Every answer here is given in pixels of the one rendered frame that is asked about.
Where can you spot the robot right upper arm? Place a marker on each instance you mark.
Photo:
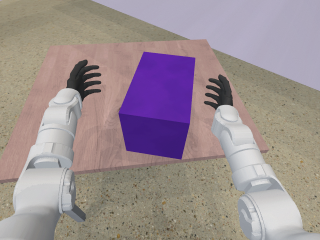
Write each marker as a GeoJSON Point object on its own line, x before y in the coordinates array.
{"type": "Point", "coordinates": [271, 215]}

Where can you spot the right robot hand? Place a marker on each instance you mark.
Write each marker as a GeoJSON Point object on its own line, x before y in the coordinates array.
{"type": "Point", "coordinates": [225, 93]}

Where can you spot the table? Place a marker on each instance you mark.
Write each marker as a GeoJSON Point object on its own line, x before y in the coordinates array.
{"type": "Point", "coordinates": [99, 144]}

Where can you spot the left robot hand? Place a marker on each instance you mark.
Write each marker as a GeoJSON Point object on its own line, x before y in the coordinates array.
{"type": "Point", "coordinates": [78, 77]}

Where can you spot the robot left upper arm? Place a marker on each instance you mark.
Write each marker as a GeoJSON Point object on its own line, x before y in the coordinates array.
{"type": "Point", "coordinates": [43, 195]}

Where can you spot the right robot forearm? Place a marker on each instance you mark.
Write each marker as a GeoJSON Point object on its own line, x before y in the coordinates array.
{"type": "Point", "coordinates": [250, 173]}

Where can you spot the left robot forearm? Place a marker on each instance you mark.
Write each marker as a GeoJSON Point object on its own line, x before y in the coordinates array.
{"type": "Point", "coordinates": [54, 144]}

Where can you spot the carton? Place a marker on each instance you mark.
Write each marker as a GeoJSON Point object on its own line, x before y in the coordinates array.
{"type": "Point", "coordinates": [156, 111]}

